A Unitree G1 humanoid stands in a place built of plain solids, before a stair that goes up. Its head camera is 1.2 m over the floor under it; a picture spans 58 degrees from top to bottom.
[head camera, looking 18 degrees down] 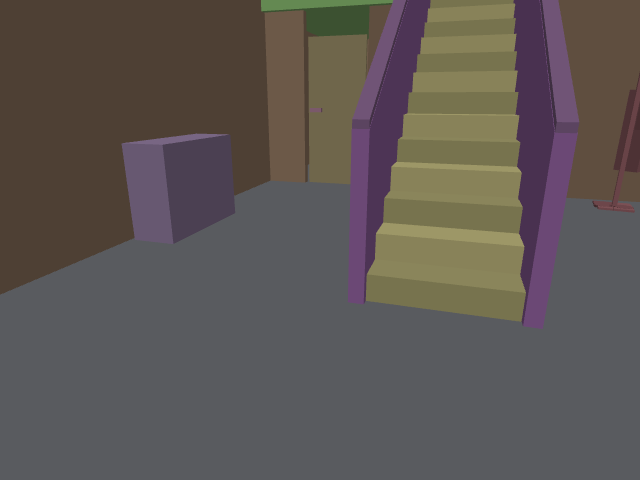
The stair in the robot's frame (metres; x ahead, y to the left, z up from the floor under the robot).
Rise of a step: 0.18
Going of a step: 0.28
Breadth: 0.90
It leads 17 degrees to the right of straight ahead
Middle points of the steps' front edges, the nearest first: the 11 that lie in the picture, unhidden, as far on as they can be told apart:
2.33 -0.71 0.18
2.59 -0.80 0.36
2.86 -0.88 0.54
3.12 -0.96 0.72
3.39 -1.05 0.90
3.65 -1.13 1.08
3.91 -1.21 1.26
4.18 -1.30 1.44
4.44 -1.38 1.62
4.71 -1.46 1.80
4.97 -1.54 1.98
